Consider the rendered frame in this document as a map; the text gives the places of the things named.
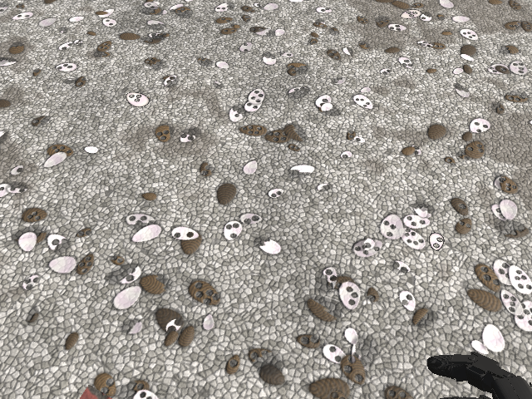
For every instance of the right robot hand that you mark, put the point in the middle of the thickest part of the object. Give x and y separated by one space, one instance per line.
481 372

